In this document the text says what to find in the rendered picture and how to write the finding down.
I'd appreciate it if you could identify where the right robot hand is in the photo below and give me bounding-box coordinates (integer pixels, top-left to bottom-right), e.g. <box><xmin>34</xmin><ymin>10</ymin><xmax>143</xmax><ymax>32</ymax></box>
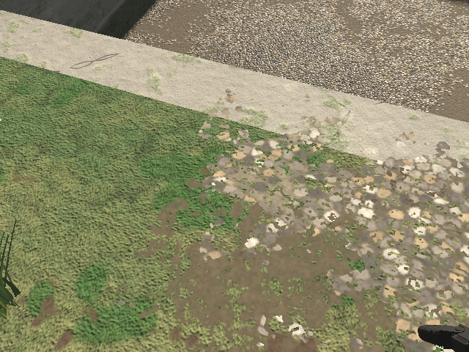
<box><xmin>418</xmin><ymin>324</ymin><xmax>469</xmax><ymax>352</ymax></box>

